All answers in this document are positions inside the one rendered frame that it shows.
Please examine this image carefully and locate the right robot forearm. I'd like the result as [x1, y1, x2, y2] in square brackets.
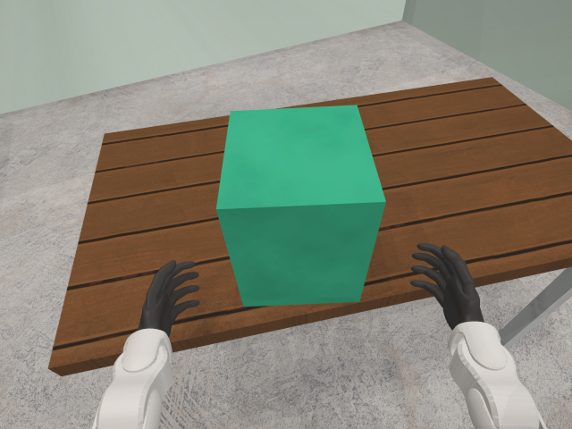
[448, 322, 547, 429]

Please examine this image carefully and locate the robot right hand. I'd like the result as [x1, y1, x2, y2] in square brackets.
[410, 243, 484, 331]

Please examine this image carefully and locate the carton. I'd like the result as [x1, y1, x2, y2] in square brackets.
[216, 105, 386, 307]

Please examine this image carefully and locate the robot left hand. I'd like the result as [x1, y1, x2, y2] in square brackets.
[138, 260, 200, 337]

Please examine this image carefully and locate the left robot forearm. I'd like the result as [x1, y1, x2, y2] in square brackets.
[91, 329, 173, 429]

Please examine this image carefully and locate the table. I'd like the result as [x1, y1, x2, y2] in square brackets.
[48, 77, 572, 376]

